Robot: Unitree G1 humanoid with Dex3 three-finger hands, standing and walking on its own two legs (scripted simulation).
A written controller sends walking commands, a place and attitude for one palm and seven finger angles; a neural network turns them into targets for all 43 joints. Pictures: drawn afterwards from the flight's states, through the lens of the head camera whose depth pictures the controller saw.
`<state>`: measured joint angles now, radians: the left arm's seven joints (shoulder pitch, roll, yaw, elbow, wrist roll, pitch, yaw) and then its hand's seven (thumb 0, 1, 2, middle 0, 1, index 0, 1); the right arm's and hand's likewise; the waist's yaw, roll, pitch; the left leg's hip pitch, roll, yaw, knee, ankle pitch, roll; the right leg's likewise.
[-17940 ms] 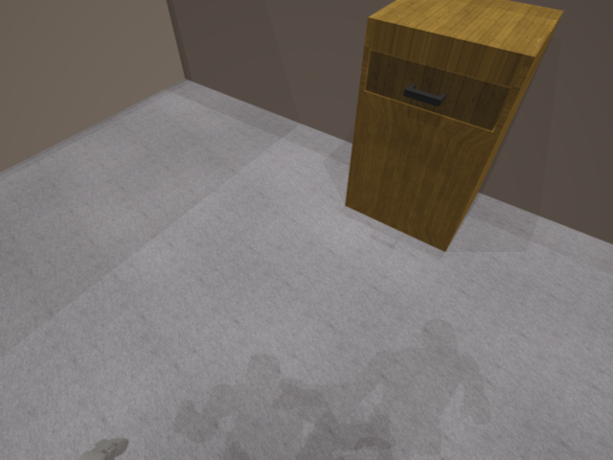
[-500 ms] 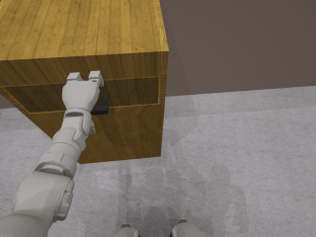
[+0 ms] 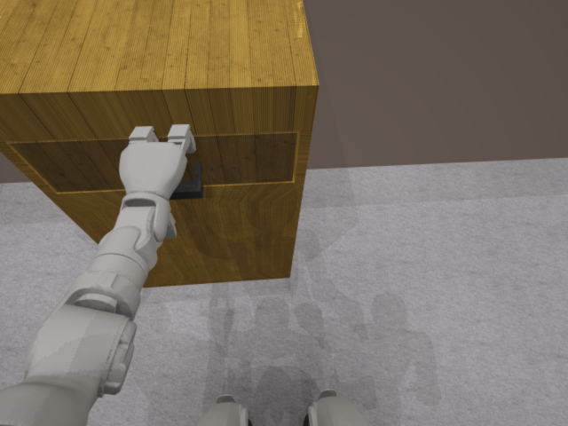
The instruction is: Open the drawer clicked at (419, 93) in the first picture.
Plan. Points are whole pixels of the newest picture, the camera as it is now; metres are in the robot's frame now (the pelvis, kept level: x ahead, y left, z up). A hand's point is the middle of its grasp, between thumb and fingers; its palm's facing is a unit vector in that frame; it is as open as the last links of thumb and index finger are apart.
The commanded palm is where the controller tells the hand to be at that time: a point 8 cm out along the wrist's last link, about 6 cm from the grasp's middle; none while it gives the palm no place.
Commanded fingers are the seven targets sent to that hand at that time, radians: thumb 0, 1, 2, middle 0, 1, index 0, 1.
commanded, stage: move the hooked fingers above the handle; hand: left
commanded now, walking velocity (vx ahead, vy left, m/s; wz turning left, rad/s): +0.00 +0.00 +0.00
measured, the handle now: (167, 180) +0.52 +0.18 -0.05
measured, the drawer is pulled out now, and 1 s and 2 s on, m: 0.00 0.00 0.00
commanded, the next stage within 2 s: none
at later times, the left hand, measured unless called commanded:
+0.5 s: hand (156, 197) +0.46 +0.18 -0.01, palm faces -0.09 -0.07 -0.99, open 13.8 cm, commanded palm +0.45 +0.19 +0.07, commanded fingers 0.00 -0.50 0.30 -0.30 -1.20 -0.30 -1.20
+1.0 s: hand (161, 183) +0.47 +0.17 +0.01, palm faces -0.05 -0.07 -1.00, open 13.8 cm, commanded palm +0.45 +0.18 +0.07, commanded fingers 0.00 -0.50 0.30 -0.30 -1.20 -0.30 -1.20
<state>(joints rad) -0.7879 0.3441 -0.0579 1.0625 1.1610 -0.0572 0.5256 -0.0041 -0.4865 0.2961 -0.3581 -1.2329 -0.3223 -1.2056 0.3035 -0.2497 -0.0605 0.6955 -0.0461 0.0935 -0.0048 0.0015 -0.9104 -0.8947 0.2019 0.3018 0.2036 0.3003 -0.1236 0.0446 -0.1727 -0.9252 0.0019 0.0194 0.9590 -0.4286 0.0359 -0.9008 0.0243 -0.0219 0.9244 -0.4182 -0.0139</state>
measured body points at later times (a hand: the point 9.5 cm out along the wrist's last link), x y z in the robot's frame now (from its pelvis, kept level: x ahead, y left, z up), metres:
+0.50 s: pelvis +0.01 +0.00 +0.01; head +0.11 +0.00 +0.45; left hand +0.46 +0.18 +0.05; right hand +0.03 -0.28 -0.11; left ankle +0.01 +0.10 -0.68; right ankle +0.00 -0.12 -0.68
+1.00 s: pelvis +0.01 +0.00 +0.02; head +0.10 -0.01 +0.46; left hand +0.47 +0.17 +0.07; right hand +0.05 -0.27 -0.12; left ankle +0.01 +0.10 -0.68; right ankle +0.00 -0.12 -0.68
